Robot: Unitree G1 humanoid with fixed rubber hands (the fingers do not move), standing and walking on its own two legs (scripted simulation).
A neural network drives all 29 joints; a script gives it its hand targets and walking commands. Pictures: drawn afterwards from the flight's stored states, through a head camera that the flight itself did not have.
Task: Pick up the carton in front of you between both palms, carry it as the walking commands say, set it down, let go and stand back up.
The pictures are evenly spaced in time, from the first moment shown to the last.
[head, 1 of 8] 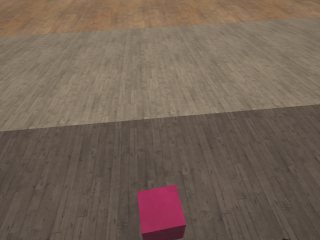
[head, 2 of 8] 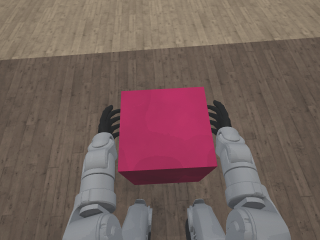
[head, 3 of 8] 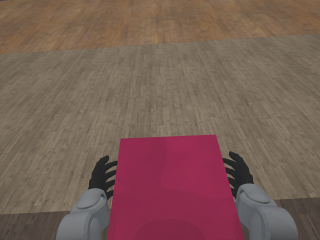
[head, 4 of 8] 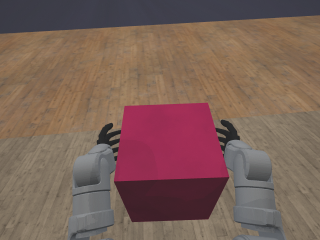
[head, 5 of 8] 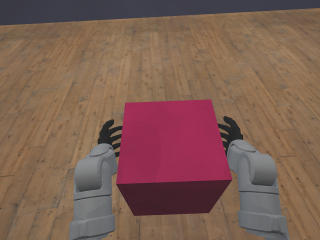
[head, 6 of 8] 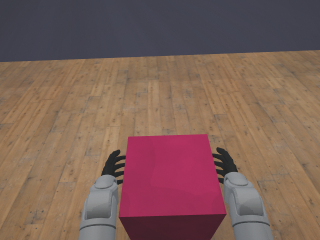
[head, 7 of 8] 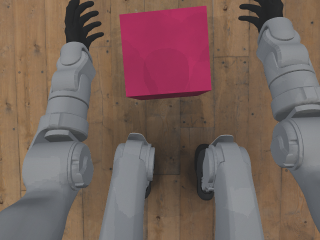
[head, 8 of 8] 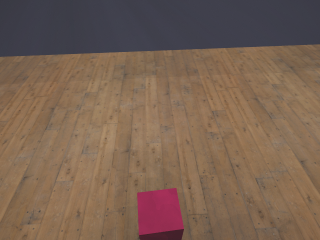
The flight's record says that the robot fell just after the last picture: no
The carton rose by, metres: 0.69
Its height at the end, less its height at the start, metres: -0.37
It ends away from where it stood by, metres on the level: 5.38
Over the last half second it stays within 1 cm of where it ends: yes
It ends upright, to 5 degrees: yes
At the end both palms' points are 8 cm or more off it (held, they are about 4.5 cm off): yes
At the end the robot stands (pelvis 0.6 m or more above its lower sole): yes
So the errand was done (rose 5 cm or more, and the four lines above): yes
